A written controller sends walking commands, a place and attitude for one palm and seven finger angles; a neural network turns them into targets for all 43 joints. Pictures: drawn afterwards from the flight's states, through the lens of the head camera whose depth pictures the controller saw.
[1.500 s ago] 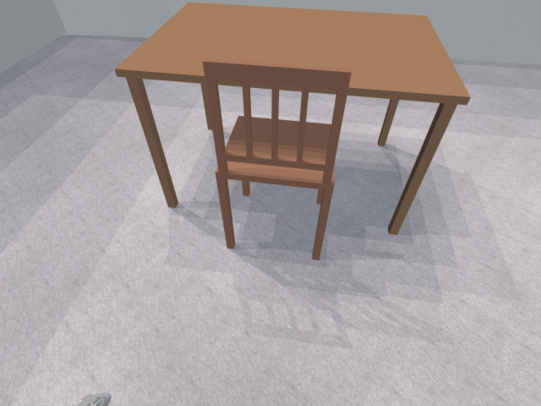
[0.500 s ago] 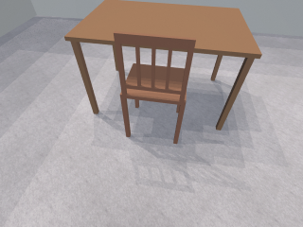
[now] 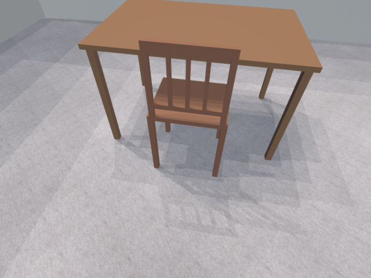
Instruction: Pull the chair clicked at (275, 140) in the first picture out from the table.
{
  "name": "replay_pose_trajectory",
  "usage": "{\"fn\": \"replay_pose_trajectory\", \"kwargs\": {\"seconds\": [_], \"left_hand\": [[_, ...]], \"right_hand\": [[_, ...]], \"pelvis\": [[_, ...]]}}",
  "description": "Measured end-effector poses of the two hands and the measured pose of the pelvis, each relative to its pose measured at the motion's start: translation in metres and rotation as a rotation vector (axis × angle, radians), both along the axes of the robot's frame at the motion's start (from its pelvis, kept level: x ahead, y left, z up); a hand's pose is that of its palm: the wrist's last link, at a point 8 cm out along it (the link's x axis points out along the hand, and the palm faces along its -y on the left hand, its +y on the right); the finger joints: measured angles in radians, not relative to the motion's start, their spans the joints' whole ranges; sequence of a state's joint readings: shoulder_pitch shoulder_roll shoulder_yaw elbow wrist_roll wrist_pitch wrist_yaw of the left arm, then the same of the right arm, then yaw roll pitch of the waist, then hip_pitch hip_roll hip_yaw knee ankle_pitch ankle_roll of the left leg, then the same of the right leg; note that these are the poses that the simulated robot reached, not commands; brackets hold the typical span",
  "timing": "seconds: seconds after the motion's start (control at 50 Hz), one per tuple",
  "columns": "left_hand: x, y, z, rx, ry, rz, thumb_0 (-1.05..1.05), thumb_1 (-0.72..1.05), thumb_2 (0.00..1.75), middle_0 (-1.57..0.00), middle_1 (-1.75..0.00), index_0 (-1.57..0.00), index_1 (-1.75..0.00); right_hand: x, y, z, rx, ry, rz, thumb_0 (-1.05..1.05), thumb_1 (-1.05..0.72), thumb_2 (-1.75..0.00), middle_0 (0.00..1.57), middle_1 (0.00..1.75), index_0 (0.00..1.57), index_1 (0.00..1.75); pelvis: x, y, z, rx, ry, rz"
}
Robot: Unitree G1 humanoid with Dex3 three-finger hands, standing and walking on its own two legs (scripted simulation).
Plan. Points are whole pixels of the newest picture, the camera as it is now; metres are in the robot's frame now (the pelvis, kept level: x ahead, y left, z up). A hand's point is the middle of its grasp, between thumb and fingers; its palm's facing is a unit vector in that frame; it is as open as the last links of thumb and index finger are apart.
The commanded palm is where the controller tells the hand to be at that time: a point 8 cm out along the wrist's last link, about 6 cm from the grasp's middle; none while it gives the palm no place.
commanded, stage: turn to face it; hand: left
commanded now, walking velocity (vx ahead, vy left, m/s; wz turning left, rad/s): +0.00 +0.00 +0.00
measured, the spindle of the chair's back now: (187, 84) +0.91 +0.04 -0.10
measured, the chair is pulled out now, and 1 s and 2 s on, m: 0.00 0.00 0.00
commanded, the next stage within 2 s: take the last steps up to it in 0.18 s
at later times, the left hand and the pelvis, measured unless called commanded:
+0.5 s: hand out of the picture +0.06 +0.20 -0.17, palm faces -0.08 -0.96 -0.26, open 7.4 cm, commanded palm none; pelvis +0.02 -0.01 -0.01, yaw -5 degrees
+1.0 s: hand out of the picture +0.04 +0.13 -0.18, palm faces +0.00 -0.99 -0.12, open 7.4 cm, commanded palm none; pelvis +0.17 -0.02 -0.02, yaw -8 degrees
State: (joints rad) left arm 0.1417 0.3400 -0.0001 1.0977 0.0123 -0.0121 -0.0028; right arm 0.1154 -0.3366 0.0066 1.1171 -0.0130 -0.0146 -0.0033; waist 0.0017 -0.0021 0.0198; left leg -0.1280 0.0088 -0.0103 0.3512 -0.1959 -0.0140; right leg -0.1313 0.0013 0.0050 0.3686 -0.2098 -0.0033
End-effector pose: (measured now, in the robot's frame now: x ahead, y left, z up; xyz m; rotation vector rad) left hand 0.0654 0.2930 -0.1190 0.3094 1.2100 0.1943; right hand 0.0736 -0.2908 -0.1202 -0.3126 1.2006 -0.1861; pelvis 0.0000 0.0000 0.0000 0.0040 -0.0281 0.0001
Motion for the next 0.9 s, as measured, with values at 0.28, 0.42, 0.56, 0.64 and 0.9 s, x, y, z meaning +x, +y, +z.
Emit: {"fn": "replay_pose_trajectory", "kwargs": {"seconds": [0.28, 0.42, 0.56, 0.64, 0.9], "left_hand": [[0.005, -0.002, 0.0, 0.003, 0.007, -0.018, 0.01, 0.91, 0.89, -0.2, -0.3, -0.2, -0.3], [0.001, -0.021, -0.012, -0.04, 0.043, -0.036, 0.01, 0.91, 0.89, -0.2, -0.3, -0.2, -0.3], [-0.009, -0.061, -0.029, -0.093, 0.127, -0.04, 0.01, 0.91, 0.89, -0.2, -0.3, -0.2, -0.3], [-0.019, -0.087, -0.032, -0.117, 0.132, 0.022, 0.01, 0.91, 0.89, -0.2, -0.3, -0.2, -0.3], [-0.059, -0.125, -0.02, -0.194, 0.438, 0.124, 0.01, 0.91, 0.89, -0.2, -0.3, -0.2, -0.3]], "right_hand": [[-0.005, -0.001, -0.001, 0.0, -0.02, -0.03, 0.01, -0.9, -0.9, 0.2, 0.3, 0.21, 0.3], [-0.032, 0.011, -0.014, 0.042, 0.022, -0.078, 0.01, -0.9, -0.9, 0.2, 0.3, 0.21, 0.3], [-0.068, 0.016, -0.039, 0.119, 0.118, -0.176, 0.01, -0.9, -0.9, 0.2, 0.3, 0.21, 0.3], [-0.072, 0.014, -0.043, 0.14, 0.213, -0.18, 0.01, -0.9, -0.9, 0.2, 0.3, 0.21, 0.3], [0.103, 0.03, -0.026, 0.174, -0.023, -0.14, 0.01, -0.91, -0.9, 0.2, 0.3, 0.2, 0.3]], "pelvis": [[-0.002, -0.001, -0.001, 0.0, -0.001, -0.037], [0.003, -0.003, -0.006, 0.005, 0.001, -0.067], [0.028, -0.024, -0.016, 0.017, 0.004, -0.106], [0.047, -0.036, -0.017, 0.001, 0.012, -0.081], [0.126, -0.03, -0.009, -0.016, 0.021, -0.131]]}}
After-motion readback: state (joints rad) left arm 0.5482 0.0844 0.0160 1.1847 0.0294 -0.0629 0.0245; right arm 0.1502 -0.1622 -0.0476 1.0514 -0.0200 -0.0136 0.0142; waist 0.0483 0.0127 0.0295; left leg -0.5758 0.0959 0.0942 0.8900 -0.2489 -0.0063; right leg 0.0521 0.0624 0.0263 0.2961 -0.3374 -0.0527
